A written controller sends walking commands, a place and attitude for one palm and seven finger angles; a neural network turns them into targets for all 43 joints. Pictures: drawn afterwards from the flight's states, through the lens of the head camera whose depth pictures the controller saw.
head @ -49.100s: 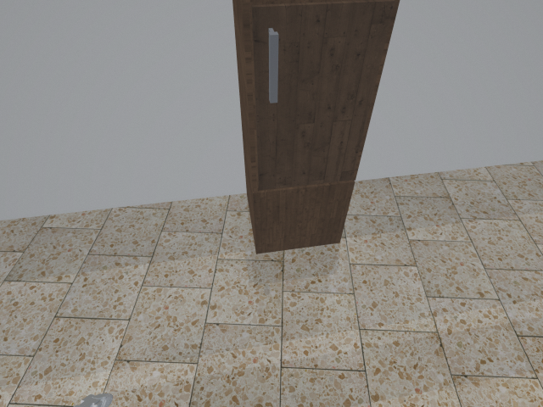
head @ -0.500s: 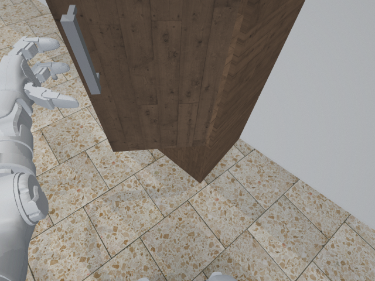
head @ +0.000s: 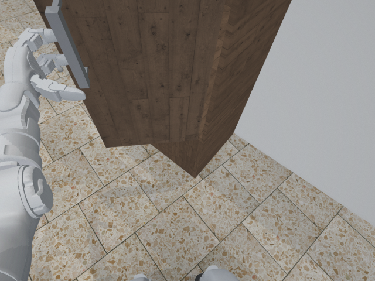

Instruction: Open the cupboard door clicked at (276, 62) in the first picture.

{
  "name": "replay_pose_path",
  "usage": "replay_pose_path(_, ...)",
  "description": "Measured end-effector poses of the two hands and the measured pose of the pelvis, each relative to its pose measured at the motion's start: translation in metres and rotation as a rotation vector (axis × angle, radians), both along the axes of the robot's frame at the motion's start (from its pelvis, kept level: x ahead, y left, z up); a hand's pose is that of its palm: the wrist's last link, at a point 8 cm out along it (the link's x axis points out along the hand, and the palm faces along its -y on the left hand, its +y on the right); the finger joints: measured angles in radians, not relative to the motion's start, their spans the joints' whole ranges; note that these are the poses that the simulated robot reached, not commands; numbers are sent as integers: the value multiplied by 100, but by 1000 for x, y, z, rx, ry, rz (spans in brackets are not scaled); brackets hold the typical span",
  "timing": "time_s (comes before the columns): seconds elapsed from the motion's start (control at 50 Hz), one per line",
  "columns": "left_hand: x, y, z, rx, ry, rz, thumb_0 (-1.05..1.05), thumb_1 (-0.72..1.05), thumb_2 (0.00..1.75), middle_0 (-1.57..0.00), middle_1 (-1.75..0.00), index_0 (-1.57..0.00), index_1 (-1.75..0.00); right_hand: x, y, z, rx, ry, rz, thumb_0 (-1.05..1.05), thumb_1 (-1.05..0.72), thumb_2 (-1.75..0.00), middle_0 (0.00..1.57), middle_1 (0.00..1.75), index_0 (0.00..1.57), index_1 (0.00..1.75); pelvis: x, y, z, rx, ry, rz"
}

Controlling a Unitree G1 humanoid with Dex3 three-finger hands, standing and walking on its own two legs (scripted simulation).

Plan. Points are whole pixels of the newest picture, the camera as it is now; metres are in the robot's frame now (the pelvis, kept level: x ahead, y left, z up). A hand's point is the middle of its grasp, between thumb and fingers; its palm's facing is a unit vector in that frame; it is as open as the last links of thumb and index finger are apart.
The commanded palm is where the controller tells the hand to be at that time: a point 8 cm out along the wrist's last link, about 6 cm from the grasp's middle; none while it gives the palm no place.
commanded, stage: slide the fingers in behind the handle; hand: left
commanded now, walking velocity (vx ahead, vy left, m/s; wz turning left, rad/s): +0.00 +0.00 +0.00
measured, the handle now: (72, 47) +0.57 +0.19 +0.14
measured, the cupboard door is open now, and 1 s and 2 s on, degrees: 47 48 49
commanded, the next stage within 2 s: close the thumb around the handle in 1.10 s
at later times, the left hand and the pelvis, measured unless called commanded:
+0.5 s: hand (82, 69) +0.52 +0.17 +0.13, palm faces +0.00 -1.00 -0.02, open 14.0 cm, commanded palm +0.49 +0.21 +0.13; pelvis +0.01 +0.00 +0.00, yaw +0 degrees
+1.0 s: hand (85, 71) +0.51 +0.16 +0.13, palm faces +0.05 -1.00 -0.02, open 14.2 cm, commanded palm +0.49 +0.20 +0.13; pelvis +0.01 +0.00 +0.00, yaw +1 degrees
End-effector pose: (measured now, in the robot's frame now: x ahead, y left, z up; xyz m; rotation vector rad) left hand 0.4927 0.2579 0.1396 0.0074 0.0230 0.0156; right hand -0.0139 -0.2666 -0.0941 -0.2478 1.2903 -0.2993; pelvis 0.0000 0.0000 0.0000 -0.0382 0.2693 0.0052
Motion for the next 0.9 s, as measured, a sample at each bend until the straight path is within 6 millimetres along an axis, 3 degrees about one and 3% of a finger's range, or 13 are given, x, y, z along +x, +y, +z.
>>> replay_pose_path(0.2,1,-13,1,-13,2,-15,-2,-50,30,-30,-120,-30,-120,-6,8,-4,28,12,-9,1,-90,-90,21,30,21,30,3,2,1,2,-3,-5)
replay_pose_path(0.54,5,-41,-4,10,-8,-5,-2,-50,30,-30,-120,-29,-120,12,12,-8,50,-27,11,1,-90,-90,21,30,21,30,7,4,0,7,-4,-4)
replay_pose_path(0.9,-1,-45,-4,19,-10,32,-2,-50,30,-28,-120,-24,-120,18,6,-12,70,-14,30,1,-91,-90,21,30,21,30,12,-2,2,11,-12,7)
